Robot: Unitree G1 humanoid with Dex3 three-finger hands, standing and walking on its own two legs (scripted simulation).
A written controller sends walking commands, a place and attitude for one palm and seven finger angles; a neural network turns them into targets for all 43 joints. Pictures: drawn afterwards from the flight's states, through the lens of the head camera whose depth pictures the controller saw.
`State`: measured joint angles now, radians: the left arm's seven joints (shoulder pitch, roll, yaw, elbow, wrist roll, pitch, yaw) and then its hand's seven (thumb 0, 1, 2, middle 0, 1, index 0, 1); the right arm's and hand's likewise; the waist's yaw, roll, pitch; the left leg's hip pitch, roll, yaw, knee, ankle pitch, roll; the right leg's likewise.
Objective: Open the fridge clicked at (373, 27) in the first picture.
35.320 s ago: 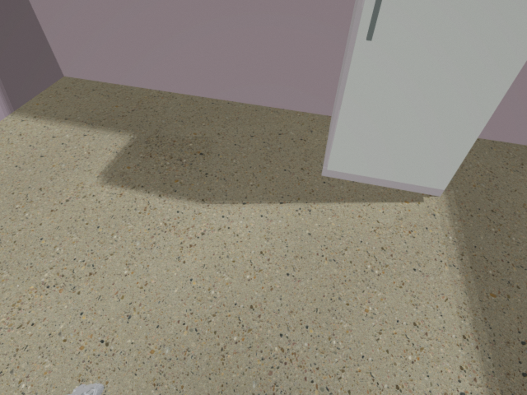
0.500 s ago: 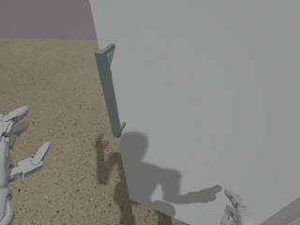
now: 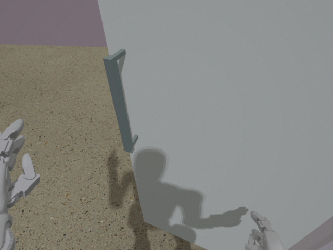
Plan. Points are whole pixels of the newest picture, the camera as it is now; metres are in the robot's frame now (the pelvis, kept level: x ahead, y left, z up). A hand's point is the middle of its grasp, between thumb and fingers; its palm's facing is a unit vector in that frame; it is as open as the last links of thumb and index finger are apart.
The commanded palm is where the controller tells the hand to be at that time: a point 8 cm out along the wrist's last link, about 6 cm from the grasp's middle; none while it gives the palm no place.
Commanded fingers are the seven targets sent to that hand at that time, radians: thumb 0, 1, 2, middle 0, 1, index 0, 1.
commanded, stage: step back with the hand held close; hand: left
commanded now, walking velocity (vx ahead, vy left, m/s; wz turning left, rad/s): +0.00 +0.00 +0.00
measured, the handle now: (125, 107) +0.40 +0.17 +0.16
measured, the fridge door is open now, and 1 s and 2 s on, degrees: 72 72 72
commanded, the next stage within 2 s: stop stepping back and stand still in 1.70 s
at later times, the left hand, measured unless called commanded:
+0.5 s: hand (27, 184) +0.17 +0.28 +0.16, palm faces +0.38 -0.79 -0.48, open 7.4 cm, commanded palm +0.10 +0.32 +0.18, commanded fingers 0.00 0.90 0.90 -0.20 -0.30 -0.20 -0.30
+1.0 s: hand out of the picture +0.11 +0.30 +0.16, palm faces +0.48 -0.74 -0.47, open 7.4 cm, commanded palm +0.04 +0.33 +0.18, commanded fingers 0.00 0.90 0.90 -0.20 -0.30 -0.20 -0.30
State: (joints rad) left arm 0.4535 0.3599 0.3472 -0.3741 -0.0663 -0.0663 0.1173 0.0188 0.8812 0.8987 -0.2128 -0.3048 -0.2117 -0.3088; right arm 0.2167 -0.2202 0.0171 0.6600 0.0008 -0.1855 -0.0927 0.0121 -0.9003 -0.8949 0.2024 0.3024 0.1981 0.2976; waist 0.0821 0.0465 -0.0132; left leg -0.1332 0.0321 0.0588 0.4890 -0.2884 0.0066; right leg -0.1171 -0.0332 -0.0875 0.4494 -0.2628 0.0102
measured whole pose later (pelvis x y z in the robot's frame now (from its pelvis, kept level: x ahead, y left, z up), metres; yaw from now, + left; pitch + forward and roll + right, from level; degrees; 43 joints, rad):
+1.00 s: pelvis -0.10 +0.02 -0.02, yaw +1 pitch -1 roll -3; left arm 0.47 0.44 0.50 -0.50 -0.01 -0.30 0.14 0.02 0.88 0.90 -0.21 -0.30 -0.21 -0.31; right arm 0.24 -0.20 0.01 0.57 0.01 -0.17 -0.07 0.01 -0.90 -0.89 0.20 0.30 0.20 0.30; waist 0.01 -0.01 0.07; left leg -0.47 0.03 0.04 0.71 -0.24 0.05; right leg -0.37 0.02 0.00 0.64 -0.26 0.03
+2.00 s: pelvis -0.25 +0.05 -0.01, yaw -3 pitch +0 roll -2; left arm 0.47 0.39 0.38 -0.45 -0.04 -0.20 0.15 0.02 0.88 0.90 -0.21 -0.30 -0.21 -0.31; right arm 0.28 -0.22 0.01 0.65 0.00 -0.12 -0.10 0.01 -0.90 -0.89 0.20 0.30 0.20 0.30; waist 0.01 -0.04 -0.06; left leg -0.33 0.00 0.00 0.56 -0.22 0.05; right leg -0.21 -0.01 -0.05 0.52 -0.31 0.02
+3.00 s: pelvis -0.25 +0.07 +0.00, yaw -2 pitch +1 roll -1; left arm 0.54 0.43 0.41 -0.48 -0.03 -0.24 0.13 0.02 0.88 0.90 -0.22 -0.30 -0.21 -0.31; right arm 0.19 -0.19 0.01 0.58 0.00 -0.12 -0.07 0.01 -0.90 -0.89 0.20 0.30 0.20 0.30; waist -0.01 -0.03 0.00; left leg -0.27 0.00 0.03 0.51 -0.26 0.03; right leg -0.19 0.03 -0.01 0.47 -0.29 -0.02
